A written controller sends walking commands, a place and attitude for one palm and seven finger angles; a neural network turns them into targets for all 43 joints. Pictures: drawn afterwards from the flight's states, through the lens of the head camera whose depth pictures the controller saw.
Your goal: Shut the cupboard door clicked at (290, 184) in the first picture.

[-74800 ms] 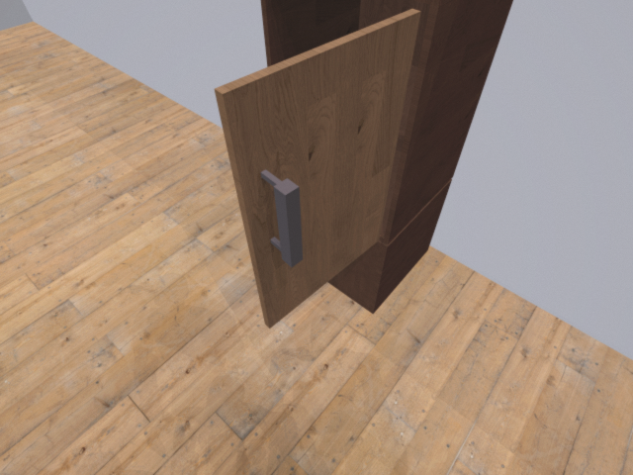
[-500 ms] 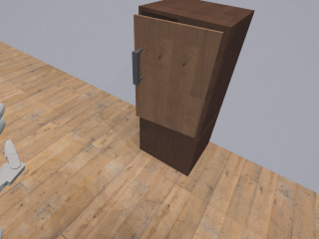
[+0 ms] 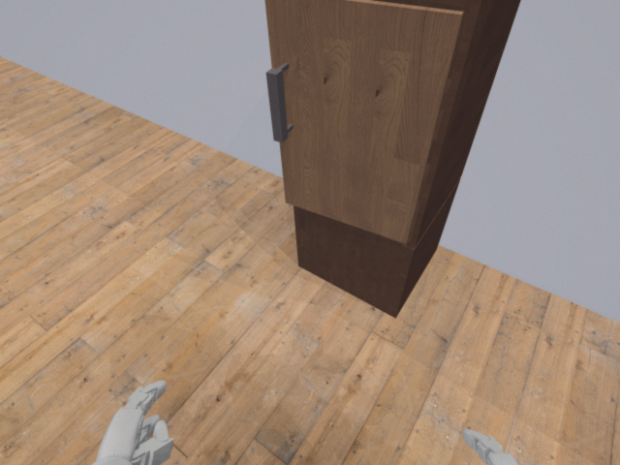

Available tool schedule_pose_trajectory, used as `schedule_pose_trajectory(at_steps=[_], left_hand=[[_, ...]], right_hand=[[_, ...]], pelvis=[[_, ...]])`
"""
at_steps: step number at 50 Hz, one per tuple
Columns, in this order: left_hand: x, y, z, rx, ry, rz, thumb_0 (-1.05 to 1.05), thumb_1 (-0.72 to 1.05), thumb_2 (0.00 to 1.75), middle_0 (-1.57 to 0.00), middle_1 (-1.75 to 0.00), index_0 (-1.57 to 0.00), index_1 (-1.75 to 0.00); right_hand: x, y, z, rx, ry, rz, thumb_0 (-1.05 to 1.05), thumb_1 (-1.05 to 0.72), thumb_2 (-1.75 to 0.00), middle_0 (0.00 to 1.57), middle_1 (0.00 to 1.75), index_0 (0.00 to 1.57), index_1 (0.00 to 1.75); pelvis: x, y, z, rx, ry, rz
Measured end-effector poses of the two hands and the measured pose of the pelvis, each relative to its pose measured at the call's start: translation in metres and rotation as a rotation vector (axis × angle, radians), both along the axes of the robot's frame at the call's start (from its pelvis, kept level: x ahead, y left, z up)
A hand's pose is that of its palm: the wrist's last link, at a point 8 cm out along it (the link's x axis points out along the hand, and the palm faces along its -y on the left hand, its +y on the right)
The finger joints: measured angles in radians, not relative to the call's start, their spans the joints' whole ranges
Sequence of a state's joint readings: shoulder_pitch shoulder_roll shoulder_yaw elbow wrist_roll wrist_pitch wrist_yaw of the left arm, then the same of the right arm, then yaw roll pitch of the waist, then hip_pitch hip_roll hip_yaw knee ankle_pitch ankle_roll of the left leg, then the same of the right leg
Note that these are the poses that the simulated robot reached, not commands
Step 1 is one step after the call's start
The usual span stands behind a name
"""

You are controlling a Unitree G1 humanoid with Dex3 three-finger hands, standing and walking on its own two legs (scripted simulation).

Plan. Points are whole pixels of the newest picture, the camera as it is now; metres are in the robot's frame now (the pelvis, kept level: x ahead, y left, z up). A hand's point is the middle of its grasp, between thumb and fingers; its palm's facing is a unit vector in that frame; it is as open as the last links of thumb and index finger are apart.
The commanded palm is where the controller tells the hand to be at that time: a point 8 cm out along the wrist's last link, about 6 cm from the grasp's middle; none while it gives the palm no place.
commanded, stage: let the arm hang, fingers relaxed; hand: left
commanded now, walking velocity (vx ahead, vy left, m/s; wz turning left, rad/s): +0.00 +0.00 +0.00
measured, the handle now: (282, 103) +0.89 +0.11 +0.03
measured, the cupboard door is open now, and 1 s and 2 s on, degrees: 7 7 7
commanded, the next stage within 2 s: look to check the result in 0.92 s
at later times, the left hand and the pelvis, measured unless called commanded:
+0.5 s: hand out of the picture -0.05 +0.19 -0.16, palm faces +0.00 -0.98 -0.21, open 7.3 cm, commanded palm none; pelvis +0.00 +0.01 +0.02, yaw -2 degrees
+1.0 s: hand out of the picture -0.05 +0.16 -0.16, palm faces +0.01 -0.99 -0.13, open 7.4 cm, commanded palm none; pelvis +0.00 +0.02 +0.02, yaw -2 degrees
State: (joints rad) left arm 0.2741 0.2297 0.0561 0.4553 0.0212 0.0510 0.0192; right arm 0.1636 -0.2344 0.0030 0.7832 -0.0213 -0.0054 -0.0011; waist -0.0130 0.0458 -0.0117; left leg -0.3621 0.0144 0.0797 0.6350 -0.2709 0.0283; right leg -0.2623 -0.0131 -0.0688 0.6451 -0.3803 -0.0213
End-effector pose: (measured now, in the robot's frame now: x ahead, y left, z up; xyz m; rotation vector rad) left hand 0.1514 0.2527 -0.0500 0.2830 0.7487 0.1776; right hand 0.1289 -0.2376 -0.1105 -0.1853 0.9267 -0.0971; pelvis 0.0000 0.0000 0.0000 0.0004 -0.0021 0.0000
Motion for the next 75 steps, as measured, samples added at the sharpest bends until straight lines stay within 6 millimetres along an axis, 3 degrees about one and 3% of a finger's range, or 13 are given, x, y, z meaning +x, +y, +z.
schedule_pose_trajectory(at_steps=[3,5,10,17,24,33,42,59,75], left_hand=[[-0.05,-0.04,-0.062,-0.152,0.282,-0.011,0.01,0.91,0.9,-0.19,-0.3,-0.19,-0.3],[-0.072,-0.046,-0.077,-0.211,0.335,0.084,-0.03,0.97,0.9,-0.2,-0.3,-0.2,-0.3],[-0.109,-0.027,-0.085,-0.183,0.457,0.108,-0.06,1.02,0.9,-0.21,-0.3,-0.2,-0.3],[-0.167,-0.009,-0.079,-0.132,0.662,0.121,-0.02,0.96,0.9,-0.2,-0.3,-0.2,-0.3],[-0.197,-0.01,-0.073,-0.126,0.739,0.141,0.0,0.92,0.9,-0.2,-0.3,-0.2,-0.3],[-0.201,-0.031,-0.079,-0.18,0.738,0.127,0.0,0.91,0.9,-0.2,-0.3,-0.19,-0.3],[-0.198,-0.046,-0.084,-0.221,0.72,0.117,0.0,0.91,0.9,-0.2,-0.3,-0.2,-0.3],[-0.201,-0.031,-0.08,-0.174,0.731,0.127,0.0,0.91,0.9,-0.2,-0.3,-0.2,-0.3],[-0.179,-0.031,-0.079,-0.161,0.701,0.104,0.0,0.91,0.9,-0.2,-0.3,-0.2,-0.3]], right_hand=[[-0.018,-0.004,0.005,-0.037,0.074,-0.02,0.01,-0.91,-0.9,0.21,0.29,0.2,0.3],[-0.035,-0.006,0.007,-0.063,0.143,-0.03,0.01,-0.91,-0.9,0.21,0.29,0.2,0.3],[-0.078,-0.006,0.005,-0.081,0.31,-0.062,0.01,-0.91,-0.9,0.2,0.29,0.2,0.3],[-0.125,0.01,-0.007,-0.026,0.425,-0.13,0.01,-0.91,-0.9,0.2,0.29,0.19,0.3],[-0.158,0.035,-0.017,0.038,0.503,-0.153,0.01,-0.91,-0.9,0.2,0.29,0.19,0.3],[-0.176,0.057,-0.02,0.08,0.531,-0.174,0.01,-0.91,-0.9,0.2,0.29,0.2,0.3],[-0.179,0.059,-0.019,0.077,0.526,-0.188,0.01,-0.91,-0.9,0.2,0.29,0.2,0.3],[-0.169,0.048,-0.019,0.061,0.501,-0.186,0.01,-0.91,-0.9,0.2,0.29,0.19,0.3],[-0.162,0.041,-0.018,0.057,0.499,-0.186,0.01,-0.91,-0.9,0.2,0.29,0.19,0.3]], pelvis=[[0.001,-0.001,0.003,0.004,-0.015,-0.002],[0.001,-0.003,0.006,-0.004,-0.015,0.006],[0.002,-0.003,0.013,-0.019,-0.014,0.006],[0.002,0.005,0.018,-0.016,-0.027,-0.015],[0.001,0.012,0.02,-0.01,-0.037,-0.027],[-0.003,0.016,0.019,-0.005,-0.038,-0.032],[-0.005,0.018,0.018,-0.004,-0.029,-0.031],[-0.003,0.015,0.019,-0.005,-0.031,-0.036],[0.0,0.012,0.02,-0.003,-0.032,-0.042]])
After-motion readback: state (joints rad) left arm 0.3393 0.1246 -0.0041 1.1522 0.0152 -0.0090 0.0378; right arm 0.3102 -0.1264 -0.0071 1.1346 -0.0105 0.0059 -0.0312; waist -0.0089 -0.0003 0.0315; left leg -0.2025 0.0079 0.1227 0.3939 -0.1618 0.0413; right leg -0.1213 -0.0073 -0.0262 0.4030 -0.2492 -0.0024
